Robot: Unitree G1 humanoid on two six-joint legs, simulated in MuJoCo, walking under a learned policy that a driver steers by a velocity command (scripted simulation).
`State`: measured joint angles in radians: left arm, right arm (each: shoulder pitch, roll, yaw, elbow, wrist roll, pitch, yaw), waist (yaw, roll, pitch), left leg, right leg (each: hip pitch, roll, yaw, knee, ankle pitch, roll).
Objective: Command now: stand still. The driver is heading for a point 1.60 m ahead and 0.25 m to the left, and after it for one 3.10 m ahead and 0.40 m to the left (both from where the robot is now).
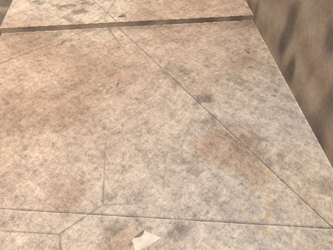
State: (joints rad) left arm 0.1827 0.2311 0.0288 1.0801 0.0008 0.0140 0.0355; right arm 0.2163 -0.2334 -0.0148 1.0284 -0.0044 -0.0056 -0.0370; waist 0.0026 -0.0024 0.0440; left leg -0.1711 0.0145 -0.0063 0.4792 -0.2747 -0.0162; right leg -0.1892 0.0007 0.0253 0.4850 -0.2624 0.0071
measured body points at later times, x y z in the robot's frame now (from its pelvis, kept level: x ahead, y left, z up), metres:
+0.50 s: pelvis +0.00 +0.00 +0.00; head +0.01 +0.00 +0.45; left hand +0.02 +0.25 -0.16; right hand +0.01 -0.25 -0.15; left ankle -0.01 +0.13 -0.74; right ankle +0.00 -0.12 -0.74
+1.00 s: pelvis +0.09 +0.03 +0.00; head +0.09 +0.04 +0.45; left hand +0.11 +0.28 -0.16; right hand +0.04 -0.22 -0.15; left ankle +0.00 +0.12 -0.74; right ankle +0.02 -0.10 -0.66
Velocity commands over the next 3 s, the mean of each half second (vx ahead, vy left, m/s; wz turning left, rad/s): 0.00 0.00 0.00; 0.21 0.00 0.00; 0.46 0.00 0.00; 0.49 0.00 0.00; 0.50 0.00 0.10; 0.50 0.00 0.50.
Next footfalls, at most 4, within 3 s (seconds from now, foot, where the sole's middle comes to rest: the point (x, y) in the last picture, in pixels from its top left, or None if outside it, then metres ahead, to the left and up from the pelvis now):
1.30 right None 0.43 -0.10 -0.78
1.84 left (138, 202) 0.72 0.16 -0.78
2.38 right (189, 145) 1.04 -0.08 -0.78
2.94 left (134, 110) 1.29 0.21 -0.78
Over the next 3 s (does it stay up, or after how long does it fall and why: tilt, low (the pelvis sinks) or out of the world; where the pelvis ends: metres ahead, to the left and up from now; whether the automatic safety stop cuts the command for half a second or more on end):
stays up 1.19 0.10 -0.02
